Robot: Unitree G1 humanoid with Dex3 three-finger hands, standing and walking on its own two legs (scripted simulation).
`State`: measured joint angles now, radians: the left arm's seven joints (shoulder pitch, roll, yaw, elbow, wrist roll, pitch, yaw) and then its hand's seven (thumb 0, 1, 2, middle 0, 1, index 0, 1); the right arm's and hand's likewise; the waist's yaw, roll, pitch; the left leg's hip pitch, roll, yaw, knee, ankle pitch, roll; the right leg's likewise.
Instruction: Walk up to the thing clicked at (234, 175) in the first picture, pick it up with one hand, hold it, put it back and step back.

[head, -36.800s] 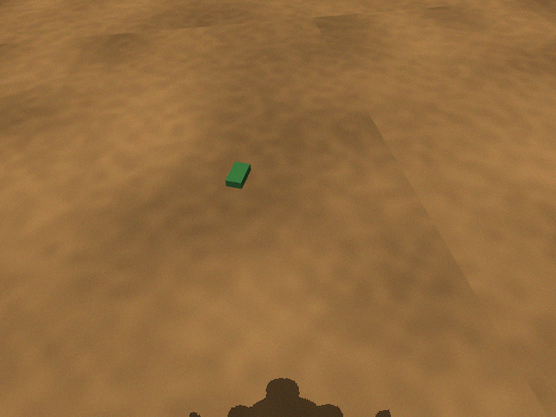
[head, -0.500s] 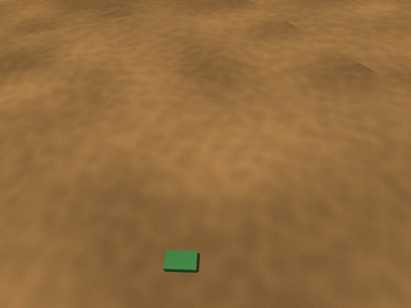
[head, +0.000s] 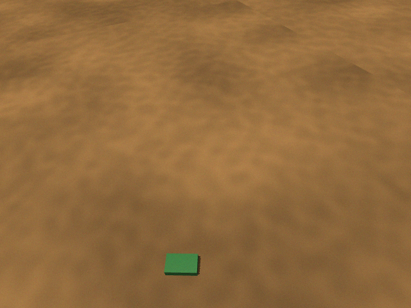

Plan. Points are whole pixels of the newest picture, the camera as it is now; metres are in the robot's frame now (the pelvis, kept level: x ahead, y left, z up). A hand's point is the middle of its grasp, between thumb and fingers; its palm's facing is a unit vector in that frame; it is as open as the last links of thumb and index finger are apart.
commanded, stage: stand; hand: left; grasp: from above
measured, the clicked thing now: (181, 264) +0.46 +0.19 -0.76
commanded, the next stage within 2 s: step back in 1.56 s
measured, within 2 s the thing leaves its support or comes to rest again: neither
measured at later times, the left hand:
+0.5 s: hand out of the picture +0.07 +0.24 -0.16, palm faces +0.02 -0.95 -0.33, open 7.4 cm
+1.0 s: hand out of the picture +0.09 +0.24 -0.16, palm faces +0.01 -0.95 -0.33, open 7.4 cm
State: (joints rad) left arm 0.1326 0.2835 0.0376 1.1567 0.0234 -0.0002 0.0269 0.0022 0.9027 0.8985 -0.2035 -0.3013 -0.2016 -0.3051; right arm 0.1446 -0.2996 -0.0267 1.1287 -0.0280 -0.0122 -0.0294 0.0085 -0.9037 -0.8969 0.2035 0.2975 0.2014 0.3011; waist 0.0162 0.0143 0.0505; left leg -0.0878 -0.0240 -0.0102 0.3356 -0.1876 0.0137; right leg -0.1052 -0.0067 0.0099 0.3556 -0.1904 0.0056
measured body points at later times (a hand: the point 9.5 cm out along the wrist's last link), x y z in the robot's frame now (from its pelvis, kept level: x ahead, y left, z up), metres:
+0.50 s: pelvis +0.00 +0.00 +0.00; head +0.01 -0.01 +0.45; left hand +0.07 +0.28 -0.14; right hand +0.07 -0.30 -0.14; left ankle +0.00 +0.11 -0.75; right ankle +0.01 -0.12 -0.75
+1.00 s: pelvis +0.01 +0.00 +0.00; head +0.02 -0.01 +0.45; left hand +0.09 +0.29 -0.13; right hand +0.08 -0.30 -0.14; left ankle +0.00 +0.11 -0.75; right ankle +0.01 -0.12 -0.75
